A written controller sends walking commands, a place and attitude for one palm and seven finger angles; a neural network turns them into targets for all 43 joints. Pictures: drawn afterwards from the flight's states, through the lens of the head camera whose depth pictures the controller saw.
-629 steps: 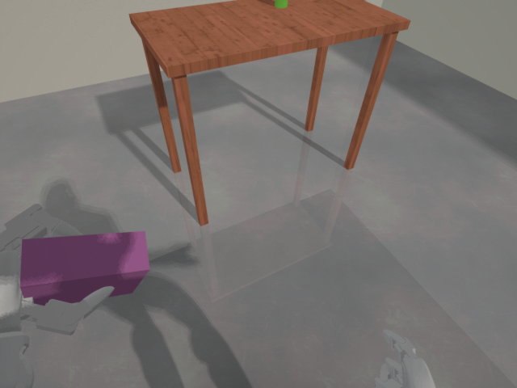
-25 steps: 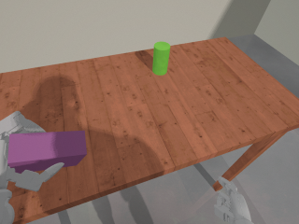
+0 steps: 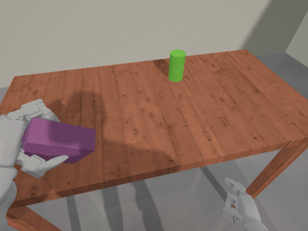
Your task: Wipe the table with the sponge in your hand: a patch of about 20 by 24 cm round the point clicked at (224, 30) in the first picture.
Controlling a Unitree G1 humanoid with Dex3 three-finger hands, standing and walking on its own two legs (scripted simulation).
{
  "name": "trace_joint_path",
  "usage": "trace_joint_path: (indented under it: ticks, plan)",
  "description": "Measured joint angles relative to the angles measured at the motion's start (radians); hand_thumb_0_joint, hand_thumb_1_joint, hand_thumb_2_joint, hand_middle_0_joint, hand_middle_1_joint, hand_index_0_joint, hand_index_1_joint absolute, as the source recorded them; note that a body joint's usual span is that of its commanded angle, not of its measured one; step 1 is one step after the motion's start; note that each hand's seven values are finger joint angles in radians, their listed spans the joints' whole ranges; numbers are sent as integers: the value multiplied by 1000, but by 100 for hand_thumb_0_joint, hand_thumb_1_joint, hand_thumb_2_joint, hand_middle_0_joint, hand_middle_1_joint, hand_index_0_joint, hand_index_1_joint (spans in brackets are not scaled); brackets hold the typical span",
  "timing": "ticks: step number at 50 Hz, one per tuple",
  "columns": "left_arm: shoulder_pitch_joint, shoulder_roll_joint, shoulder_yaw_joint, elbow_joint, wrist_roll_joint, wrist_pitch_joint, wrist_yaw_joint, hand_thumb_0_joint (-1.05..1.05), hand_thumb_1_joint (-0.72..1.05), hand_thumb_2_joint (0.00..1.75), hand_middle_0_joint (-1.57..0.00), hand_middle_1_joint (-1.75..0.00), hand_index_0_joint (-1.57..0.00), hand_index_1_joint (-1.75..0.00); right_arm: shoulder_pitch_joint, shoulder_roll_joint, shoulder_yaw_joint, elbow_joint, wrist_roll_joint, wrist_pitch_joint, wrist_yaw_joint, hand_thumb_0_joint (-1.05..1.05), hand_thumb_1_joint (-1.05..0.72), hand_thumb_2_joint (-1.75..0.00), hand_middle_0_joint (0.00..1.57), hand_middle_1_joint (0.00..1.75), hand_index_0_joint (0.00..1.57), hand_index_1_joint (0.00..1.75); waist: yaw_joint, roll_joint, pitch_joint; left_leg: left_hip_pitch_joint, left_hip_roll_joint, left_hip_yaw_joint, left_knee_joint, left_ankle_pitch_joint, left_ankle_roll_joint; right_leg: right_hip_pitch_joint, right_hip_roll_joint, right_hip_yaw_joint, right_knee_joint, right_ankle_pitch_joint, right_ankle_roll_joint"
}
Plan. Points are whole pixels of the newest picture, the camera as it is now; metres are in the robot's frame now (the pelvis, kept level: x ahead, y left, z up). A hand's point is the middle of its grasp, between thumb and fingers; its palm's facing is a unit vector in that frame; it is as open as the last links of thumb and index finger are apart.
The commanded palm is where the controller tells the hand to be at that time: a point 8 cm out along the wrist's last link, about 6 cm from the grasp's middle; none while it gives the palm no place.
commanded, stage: turn the palm down, sponge in hand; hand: left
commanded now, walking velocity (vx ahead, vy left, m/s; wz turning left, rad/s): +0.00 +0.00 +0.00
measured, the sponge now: (66, 145) +0.24 +0.22 +0.15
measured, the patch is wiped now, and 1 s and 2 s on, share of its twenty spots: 0.00 0.00 0.00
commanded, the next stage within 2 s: move the sponge above the wiping area in 1.82 s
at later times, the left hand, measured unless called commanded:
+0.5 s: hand (34, 122) +0.25 +0.27 +0.21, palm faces +0.30 -0.46 -0.84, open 9.3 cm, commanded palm +0.21 +0.29 +0.26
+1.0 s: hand (24, 111) +0.26 +0.29 +0.22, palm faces +0.23 -0.23 -0.95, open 9.3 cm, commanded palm +0.21 +0.29 +0.29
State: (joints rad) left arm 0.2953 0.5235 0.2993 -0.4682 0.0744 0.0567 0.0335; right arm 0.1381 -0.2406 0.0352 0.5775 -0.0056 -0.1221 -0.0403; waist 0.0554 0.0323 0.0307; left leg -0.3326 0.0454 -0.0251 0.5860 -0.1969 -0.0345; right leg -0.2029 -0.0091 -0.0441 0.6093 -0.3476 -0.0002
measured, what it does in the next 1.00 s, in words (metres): stands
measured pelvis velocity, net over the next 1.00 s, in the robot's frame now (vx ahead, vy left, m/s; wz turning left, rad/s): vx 0.02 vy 0.01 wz -0.02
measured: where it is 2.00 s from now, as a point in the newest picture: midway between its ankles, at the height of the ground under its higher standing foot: outside the picture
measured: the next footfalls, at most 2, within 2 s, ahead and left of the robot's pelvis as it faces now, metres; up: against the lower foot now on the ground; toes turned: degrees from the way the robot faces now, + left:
none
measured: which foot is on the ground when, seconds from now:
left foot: down 0.00-1.00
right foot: down 0.00-1.00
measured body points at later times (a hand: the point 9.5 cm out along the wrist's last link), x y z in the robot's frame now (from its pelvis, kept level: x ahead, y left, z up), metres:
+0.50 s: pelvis +0.02 -0.01 +0.00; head +0.01 -0.05 +0.45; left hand +0.23 +0.29 +0.25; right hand +0.24 -0.23 -0.08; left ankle +0.08 +0.14 -0.73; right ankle -0.01 -0.12 -0.73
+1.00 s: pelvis +0.02 +0.01 +0.01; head +0.01 -0.03 +0.46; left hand +0.25 +0.30 +0.27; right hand +0.25 -0.22 -0.08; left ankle +0.08 +0.14 -0.73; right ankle -0.01 -0.12 -0.73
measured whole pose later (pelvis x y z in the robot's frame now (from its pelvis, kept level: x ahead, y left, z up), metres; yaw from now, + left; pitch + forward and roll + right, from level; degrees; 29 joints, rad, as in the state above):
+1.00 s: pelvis +0.02 +0.01 +0.01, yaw -1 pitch -2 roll +0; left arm 0.10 0.74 0.20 -0.50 0.51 0.44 -0.15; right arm 0.06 -0.29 0.03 0.64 0.08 0.03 -0.12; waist 0.11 0.10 0.01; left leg -0.28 0.03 0.00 0.50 -0.18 -0.02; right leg -0.15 -0.03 -0.02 0.52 -0.32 0.02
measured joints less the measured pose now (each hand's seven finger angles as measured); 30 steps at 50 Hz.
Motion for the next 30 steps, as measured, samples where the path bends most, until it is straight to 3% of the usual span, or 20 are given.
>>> trace_joint_path:
  ticks: [4, 9, 14, 19, 24, 30]
  plan:
    - [-105, 23, 15, 90, 45, 47, 30, 0, -44, 105, -82, -140, -82, -139, -8, -8, 4, 44, 7, 35, -21, 1, -90, -90, 21, 30, 23, 32, 19, 17, -6, -4, 5, -27, 13, -1, -6, 6, 9, -25, 10, -6, -13]
    - [-174, 58, -4, 170, 96, 151, -35, 0, -44, 105, -81, -140, -82, -140, -18, -20, 13, 57, 26, 61, -44, 1, -90, -90, 21, 30, 22, 31, 23, 53, -8, 5, 7, -35, 12, -2, -7, 14, 12, -32, 14, -11, -20]
    - [-121, 94, -21, 119, 102, 125, -107, 0, -44, 105, -81, -140, -81, -140, -18, -14, 11, 40, 29, 50, -50, 1, -90, -90, 21, 30, 21, 31, 15, 68, -11, 12, 14, -26, 9, -9, -13, 18, 18, -23, 10, -16, -24]
    - [-75, 125, -2, 52, 104, 91, -100, 0, -44, 105, -81, -140, -82, -140, -2, -10, -1, 35, 32, 51, -48, 1, -90, -90, 21, 30, 21, 30, 24, 65, -20, 24, 19, -19, 5, -23, -21, 31, 22, -16, -4, -22, -24]
    - [-71, 142, 21, 39, 152, 149, -85, 0, -44, 105, -81, -140, -82, -140, 4, -27, -8, 33, 41, 74, -51, 1, -90, -90, 21, 30, 20, 30, 38, 65, -27, 34, 14, -12, -7, -30, -20, 42, 16, -10, -20, -26, -19]
    - [-62, 162, 11, 9, 216, 206, -133, 0, -44, 105, -81, -140, -82, -140, -8, -42, -9, 29, 48, 89, -64, 1, -90, -90, 21, 30, 20, 30, 47, 61, -24, 43, 7, -3, -20, -31, -12, 52, 8, -3, -41, -21, -10]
